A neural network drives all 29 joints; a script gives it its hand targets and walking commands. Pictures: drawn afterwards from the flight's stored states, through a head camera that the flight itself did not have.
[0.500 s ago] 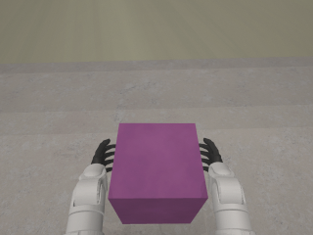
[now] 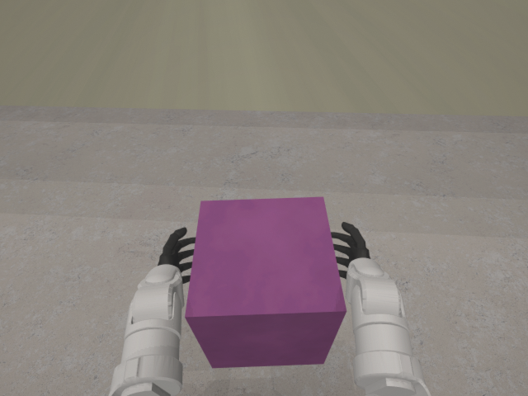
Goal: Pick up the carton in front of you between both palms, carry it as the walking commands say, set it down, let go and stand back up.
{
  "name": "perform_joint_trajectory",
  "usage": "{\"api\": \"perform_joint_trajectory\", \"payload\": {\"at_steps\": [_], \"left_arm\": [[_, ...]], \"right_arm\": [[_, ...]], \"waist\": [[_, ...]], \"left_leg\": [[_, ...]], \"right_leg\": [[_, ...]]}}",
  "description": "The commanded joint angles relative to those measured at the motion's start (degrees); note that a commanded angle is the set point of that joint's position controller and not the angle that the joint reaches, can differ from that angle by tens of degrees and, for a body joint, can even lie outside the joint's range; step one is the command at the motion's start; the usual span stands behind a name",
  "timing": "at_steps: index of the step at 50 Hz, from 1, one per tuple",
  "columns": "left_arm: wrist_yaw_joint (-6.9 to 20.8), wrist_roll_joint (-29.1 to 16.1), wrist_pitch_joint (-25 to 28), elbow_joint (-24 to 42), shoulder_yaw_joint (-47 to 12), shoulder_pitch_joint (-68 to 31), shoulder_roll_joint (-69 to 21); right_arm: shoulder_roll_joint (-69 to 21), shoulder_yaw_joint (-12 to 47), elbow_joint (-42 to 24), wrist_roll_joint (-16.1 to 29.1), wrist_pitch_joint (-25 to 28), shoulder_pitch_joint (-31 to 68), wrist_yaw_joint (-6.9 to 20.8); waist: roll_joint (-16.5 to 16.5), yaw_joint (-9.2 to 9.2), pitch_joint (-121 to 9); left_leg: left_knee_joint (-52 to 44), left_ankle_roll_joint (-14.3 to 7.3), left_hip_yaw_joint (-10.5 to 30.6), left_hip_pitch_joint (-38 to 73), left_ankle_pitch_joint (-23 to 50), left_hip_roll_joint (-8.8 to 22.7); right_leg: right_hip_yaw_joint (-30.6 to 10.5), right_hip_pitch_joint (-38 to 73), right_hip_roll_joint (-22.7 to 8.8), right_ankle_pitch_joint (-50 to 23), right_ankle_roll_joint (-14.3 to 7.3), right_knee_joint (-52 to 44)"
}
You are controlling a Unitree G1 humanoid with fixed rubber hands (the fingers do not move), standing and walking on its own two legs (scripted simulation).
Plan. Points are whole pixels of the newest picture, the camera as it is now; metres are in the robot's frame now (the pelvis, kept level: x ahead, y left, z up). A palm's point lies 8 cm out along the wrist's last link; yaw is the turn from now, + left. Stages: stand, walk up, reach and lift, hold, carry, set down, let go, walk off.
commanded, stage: set down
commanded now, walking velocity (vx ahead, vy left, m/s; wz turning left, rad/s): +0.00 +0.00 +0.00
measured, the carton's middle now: (265, 286) +0.32 -0.01 -0.04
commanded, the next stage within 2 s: none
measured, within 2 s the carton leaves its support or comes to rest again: neither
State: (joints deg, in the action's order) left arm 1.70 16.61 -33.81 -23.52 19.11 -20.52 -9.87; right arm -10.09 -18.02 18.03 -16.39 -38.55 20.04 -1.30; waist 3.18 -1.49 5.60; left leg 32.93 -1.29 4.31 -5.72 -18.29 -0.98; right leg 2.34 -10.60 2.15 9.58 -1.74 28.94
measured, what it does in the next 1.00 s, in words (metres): lowers itself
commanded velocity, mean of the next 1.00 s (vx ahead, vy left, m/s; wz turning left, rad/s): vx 0.00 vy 0.00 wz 0.00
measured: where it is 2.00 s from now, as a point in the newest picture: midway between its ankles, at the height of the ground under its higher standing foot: outside the picture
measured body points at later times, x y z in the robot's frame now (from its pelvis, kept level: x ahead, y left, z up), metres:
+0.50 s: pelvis -0.02 +0.02 -0.08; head +0.19 -0.01 +0.32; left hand +0.39 +0.14 -0.16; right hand +0.36 -0.17 -0.17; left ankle +0.01 +0.13 -0.73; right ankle +0.08 -0.09 -0.73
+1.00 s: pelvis -0.04 +0.03 -0.21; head +0.23 -0.01 +0.16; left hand +0.45 +0.11 -0.30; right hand +0.41 -0.19 -0.30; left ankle +0.01 +0.13 -0.73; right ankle +0.08 -0.09 -0.73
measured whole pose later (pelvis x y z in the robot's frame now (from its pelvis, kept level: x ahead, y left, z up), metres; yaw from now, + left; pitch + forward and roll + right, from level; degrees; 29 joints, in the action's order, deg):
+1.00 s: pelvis -0.04 +0.03 -0.21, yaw +1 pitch +42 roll +2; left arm -5.3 10.3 -11.9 -39.9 22.9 -52.7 -3.6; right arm -0.8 -28.1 35.0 -12.6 -13.9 50.1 -0.3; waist 3.5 -4.7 -7.7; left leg 89.9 -1.2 -1.2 -99.5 -33.0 -5.4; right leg -1.7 -106.1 -0.4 21.8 0.1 85.5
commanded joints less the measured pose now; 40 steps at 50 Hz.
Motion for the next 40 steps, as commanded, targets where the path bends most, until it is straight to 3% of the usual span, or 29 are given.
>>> {"api": "perform_joint_trajectory", "payload": {"at_steps": [1, 6, 10, 14, 17, 23, 27, 33, 40], "left_arm": [[12.6, -6.2, 4.8, -7.2, -20.7, -37.6, -45.7], [10.9, 2.7, 8.4, -16.2, -6.0, -35.9, -38.3], [9.7, 4.6, 13.7, -16.3, -3.6, -34.7, -33.9], [8.9, 1.2, 21.2, -15.1, -9.6, -36.1, -35.8], [8.1, -1.9, 26.5, -15.6, -16.4, -37.7, -39.7], [4.7, -10.0, 31.3, -9.8, -30.6, -43.0, -43.5], [2.7, -11.7, 30.1, -8.7, -32.6, -44.2, -44.2], [2.5, -9.0, 26.0, -13.9, -26.9, -48.8, -46.0], [3.0, -7.9, 23.8, -17.1, -22.2, -56.2, -45.4]], "right_arm": [[-52.1, 23.5, 8.7, 8.9, 3.8, 33.7, 11.9], [-42.3, 8.0, 17.7, 0.3, 8.7, 33.5, 10.1], [-35.9, 4.7, 18.3, -2.8, 15.1, 32.3, 8.8], [-36.9, 9.9, 16.9, -0.8, 23.5, 33.7, 8.2], [-39.9, 16.5, 16.5, 2.3, 28.9, 36.6, 8.3], [-42.1, 28.5, 11.5, 8.6, 33.8, 41.4, 7.8], [-40.1, 28.9, 10.7, 9.7, 32.7, 41.6, 8.5], [-39.3, 23.4, 16.0, 8.7, 28.8, 47.0, 11.4], [-39.2, 18.4, 19.6, 7.1, 25.9, 53.7, 13.1]], "waist": [[-4.6, 0.96, -10.8], [-3.9, 0.51, -8.9], [-3.4, -0.26, -13.7], [-2.6, -0.59, -24.1], [-2.3, -0.51, -35.8], [-2.3, -2.51, -64.1], [-1.3, -4.07, -66.1], [0.0, -4.43, -56.2], [-0.7, -4.86, -58.1]], "left_leg": [[-8.0, -3.8, 2.0, -24.5, -9.6, -1.6], [-2.0, -2.8, 1.8, -29.3, -6.4, -3.0], [3.2, -1.8, 1.4, -36.6, -2.1, -4.3], [8.3, -1.3, 1.1, -43.7, 2.5, -5.5], [13.3, -0.1, 1.0, -49.8, 5.2, -6.4], [23.1, 2.0, 0.8, -56.1, 13.1, -8.4], [26.8, 2.6, 1.1, -58.2, 11.5, -8.5], [30.2, 2.6, 0.8, -66.0, 0.4, -8.6], [37.0, 2.5, -0.7, -73.4, -2.1, -9.5]], "right_leg": [[-11.8, 18.9, -0.8, 16.9, 2.6, -4.3], [-11.8, 8.8, -0.3, 14.5, 1.7, 0.0], [-10.8, 1.4, 0.8, 5.2, 1.1, 6.0], [-9.4, -3.1, 1.9, -8.9, 0.6, 13.9], [-8.8, -4.6, 2.5, -14.9, 0.8, 20.8], [-7.7, -7.5, 3.7, -26.0, 1.2, 32.7], [-5.9, -19.9, 4.6, -19.5, 1.7, 36.3], [-3.3, -38.2, 5.0, -5.2, 1.3, 40.2], [-2.4, -47.1, 5.3, -3.4, 1.7, 46.6]]}}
